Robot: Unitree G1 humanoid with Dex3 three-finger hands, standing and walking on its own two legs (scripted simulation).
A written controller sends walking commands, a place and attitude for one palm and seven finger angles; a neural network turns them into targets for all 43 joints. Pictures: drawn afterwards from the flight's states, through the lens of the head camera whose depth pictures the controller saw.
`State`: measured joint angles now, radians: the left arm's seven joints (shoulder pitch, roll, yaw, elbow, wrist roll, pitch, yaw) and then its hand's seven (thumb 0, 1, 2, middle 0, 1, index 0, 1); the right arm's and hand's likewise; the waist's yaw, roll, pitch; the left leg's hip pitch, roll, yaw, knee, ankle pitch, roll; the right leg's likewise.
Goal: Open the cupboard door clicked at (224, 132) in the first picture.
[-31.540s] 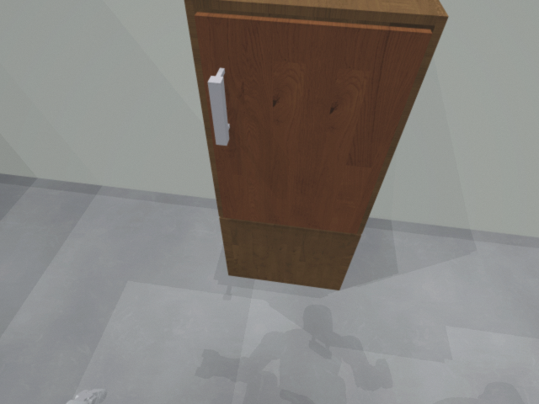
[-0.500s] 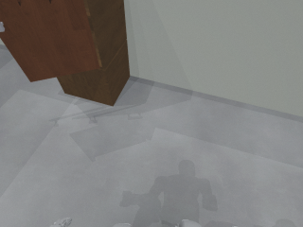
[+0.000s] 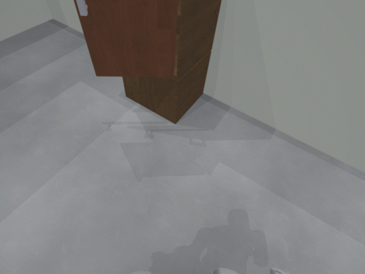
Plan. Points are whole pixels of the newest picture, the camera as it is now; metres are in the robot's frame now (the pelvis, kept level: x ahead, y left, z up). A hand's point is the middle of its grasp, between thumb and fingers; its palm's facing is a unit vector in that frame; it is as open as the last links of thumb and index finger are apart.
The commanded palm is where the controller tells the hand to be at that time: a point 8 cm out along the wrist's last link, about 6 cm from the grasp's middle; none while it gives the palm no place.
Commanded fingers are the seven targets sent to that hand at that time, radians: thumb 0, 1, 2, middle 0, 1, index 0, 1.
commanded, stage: take the last steps up to it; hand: left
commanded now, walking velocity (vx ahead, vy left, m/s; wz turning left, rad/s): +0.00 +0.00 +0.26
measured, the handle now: out of the picture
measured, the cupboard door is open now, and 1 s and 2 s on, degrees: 37 37 37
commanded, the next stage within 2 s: come to a stop and stand still in 1.48 s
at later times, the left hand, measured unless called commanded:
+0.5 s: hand out of the picture +0.00 +0.20 -0.16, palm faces +0.23 -0.96 -0.18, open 7.4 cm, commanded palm none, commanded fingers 0.00 0.90 0.90 -0.20 -0.30 -0.20 -0.30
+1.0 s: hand (86, 200) +0.30 +0.28 -0.15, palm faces +0.16 -0.96 -0.22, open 7.4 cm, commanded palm none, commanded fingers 0.00 0.90 0.90 -0.20 -0.30 -0.20 -0.30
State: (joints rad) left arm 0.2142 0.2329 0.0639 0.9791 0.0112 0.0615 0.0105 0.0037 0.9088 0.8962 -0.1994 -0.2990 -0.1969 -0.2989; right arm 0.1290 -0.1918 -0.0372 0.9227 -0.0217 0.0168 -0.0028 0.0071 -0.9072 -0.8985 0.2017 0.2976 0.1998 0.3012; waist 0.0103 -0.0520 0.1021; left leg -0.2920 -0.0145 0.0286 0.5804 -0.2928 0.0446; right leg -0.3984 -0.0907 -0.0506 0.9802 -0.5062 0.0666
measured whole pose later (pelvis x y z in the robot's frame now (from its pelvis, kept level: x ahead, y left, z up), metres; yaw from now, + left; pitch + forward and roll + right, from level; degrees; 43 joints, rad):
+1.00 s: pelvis +0.21 +0.08 +0.00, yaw +8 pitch -1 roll +1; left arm 0.13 0.16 0.06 0.97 0.02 -0.06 -0.02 0.00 0.91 0.90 -0.20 -0.30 -0.19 -0.30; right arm 0.36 -0.17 -0.04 1.12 -0.02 -0.01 0.01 0.01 -0.91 -0.90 0.20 0.30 0.20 0.30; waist -0.03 0.03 0.06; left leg -0.21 0.01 0.09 0.79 -0.48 0.02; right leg -0.33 -0.04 -0.13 0.60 -0.26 -0.06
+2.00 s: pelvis +0.48 +0.20 +0.00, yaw +8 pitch +0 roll +0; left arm 0.09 0.17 0.05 1.00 0.01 0.02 0.03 0.00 0.91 0.90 -0.20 -0.30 -0.20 -0.30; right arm 0.24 -0.16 -0.04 1.06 0.00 0.04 -0.02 0.01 -0.91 -0.90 0.20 0.30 0.20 0.30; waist -0.03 -0.03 0.09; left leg -0.25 0.01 0.10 0.58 -0.30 -0.02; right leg -0.33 -0.07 -0.08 0.59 -0.25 0.02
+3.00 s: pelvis +0.47 +0.18 +0.00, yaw +6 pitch +0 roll -1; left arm 0.29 0.14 -0.01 1.10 0.01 -0.04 0.05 0.01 0.92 0.90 -0.20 -0.30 -0.20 -0.30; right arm 0.28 -0.16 -0.01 1.07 -0.01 -0.02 -0.02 0.02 -0.92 -0.90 0.20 0.30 0.20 0.30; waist -0.02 0.02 0.05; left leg -0.25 0.05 0.09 0.55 -0.29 0.00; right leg -0.15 0.00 -0.02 0.50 -0.35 0.00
